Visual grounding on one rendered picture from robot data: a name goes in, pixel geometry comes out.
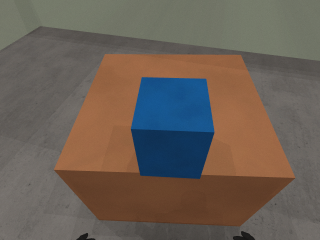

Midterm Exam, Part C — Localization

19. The pedestal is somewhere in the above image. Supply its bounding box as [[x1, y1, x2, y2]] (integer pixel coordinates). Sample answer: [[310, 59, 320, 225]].
[[54, 54, 295, 227]]

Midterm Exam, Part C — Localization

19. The carton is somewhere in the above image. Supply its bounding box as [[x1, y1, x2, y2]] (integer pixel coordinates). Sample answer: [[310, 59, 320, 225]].
[[131, 77, 215, 179]]

